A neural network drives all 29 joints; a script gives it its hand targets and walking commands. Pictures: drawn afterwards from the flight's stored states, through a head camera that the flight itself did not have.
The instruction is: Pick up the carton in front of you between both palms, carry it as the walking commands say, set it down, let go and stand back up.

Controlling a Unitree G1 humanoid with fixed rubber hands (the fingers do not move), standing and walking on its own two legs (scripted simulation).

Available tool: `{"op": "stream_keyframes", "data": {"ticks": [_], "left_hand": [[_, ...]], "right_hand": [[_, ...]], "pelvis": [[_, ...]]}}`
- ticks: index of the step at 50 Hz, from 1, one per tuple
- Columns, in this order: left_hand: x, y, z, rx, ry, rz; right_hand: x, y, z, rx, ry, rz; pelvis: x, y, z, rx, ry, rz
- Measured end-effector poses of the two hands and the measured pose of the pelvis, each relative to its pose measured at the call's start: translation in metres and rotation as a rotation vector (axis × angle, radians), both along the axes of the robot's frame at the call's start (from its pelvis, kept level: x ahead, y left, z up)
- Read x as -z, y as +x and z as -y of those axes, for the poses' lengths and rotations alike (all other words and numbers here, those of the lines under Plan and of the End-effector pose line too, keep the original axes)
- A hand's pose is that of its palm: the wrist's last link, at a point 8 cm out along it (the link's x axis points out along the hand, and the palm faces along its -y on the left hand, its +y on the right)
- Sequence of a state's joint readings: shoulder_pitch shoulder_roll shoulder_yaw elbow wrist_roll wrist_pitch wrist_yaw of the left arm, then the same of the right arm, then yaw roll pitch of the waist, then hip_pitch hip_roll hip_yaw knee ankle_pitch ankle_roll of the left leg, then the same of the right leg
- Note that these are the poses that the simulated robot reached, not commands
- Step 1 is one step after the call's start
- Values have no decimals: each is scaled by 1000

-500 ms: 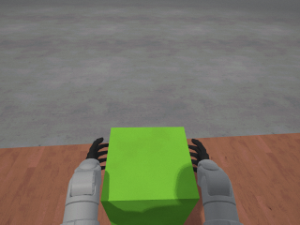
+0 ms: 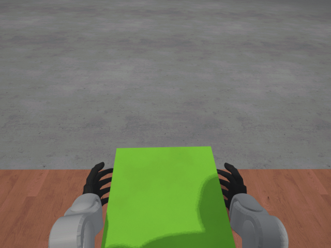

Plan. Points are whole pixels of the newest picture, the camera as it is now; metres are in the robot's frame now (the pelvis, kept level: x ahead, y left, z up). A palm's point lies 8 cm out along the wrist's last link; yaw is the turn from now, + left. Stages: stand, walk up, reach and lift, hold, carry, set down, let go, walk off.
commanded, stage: carry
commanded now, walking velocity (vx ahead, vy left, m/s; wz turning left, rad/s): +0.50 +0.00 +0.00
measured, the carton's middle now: (164, 213) +0.23 +0.00 +0.01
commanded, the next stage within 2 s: none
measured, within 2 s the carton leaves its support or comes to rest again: neither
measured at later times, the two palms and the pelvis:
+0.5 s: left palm (105, 107) +0.56 +0.19 +0.08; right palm (197, 113) +0.52 -0.11 +0.08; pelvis +0.31 +0.06 +0.00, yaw -3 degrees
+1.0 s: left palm (127, 63) +0.93 +0.16 +0.06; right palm (191, 65) +0.94 -0.15 +0.05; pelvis +0.58 +0.00 -0.01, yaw -1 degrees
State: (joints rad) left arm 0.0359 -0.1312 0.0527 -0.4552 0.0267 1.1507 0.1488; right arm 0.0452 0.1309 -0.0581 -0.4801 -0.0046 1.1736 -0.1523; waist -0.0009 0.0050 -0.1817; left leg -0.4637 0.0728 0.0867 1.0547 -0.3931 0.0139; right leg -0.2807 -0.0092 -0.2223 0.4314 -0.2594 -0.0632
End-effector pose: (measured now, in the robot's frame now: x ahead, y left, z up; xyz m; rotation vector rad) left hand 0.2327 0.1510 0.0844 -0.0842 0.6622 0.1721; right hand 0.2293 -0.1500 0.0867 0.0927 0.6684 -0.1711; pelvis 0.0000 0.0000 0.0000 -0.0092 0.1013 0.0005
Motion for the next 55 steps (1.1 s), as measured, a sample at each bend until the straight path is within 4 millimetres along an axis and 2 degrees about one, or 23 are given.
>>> {"op": "stream_keyframes", "data": {"ticks": [3, 7, 11, 16, 19, 22, 26, 29, 33, 37, 40, 43, 46, 51, 55], "left_hand": [[-3, 22, -7, -48, -4, -14], [-5, 69, -16, -67, -1, -1], [2, 127, -26, -52, -8, 23], [22, 210, -41, -6, -30, 52], [24, 249, -41, 34, -27, -3], [17, 286, -38, 80, -24, -21], [4, 338, -38, 99, -14, 3], [-4, 380, -41, 79, -1, 28], [-9, 445, -42, 23, 19, 61], [-7, 523, -34, -32, 28, 89], [0, 585, -24, -63, 36, 114], [11, 632, -16, -72, 47, 83], [21, 662, -12, -78, 20, 40], [22, 705, -10, -95, -21, 44], [18, 736, -8, -74, -41, 80]], "right_hand": [[-1, 34, -5, -13, -5, -13], [0, 83, -11, 7, -9, -3], [7, 135, -21, 28, -6, 21], [21, 206, -39, 37, -14, 53], [23, 232, -42, 56, -1, -1], [15, 258, -40, 93, -7, -21], [1, 307, -41, 98, -22, 0], [-6, 356, -42, 72, -28, 25], [-10, 430, -39, 46, -38, 59], [-4, 513, -25, 70, -34, 86], [9, 580, -13, 80, -14, 109], [26, 635, -5, 70, -11, 76], [36, 671, -3, 75, 23, 30], [33, 717, -3, 84, 51, 31], [24, 742, -1, 92, 29, 71]], "pelvis": [[-6, 33, 0, 3, 13, 0], [-6, 81, -8, 9, 22, 7], [3, 138, -22, 14, 20, 20], [26, 214, -44, 38, 35, 41], [17, 245, -53, 60, 24, 34], [4, 276, -58, 65, 10, 28], [-7, 323, -60, 57, -6, 24], [-9, 361, -58, 50, -9, 25], [-5, 413, -49, 38, 1, 35], [9, 468, -36, 27, 16, 43], [28, 512, -21, 14, 26, 56], [33, 535, -14, 18, 10, 46], [25, 555, -9, 15, 13, 35], [13, 589, -4, 14, 17, 16], [13, 617, -7, 21, 11, 17]]}}
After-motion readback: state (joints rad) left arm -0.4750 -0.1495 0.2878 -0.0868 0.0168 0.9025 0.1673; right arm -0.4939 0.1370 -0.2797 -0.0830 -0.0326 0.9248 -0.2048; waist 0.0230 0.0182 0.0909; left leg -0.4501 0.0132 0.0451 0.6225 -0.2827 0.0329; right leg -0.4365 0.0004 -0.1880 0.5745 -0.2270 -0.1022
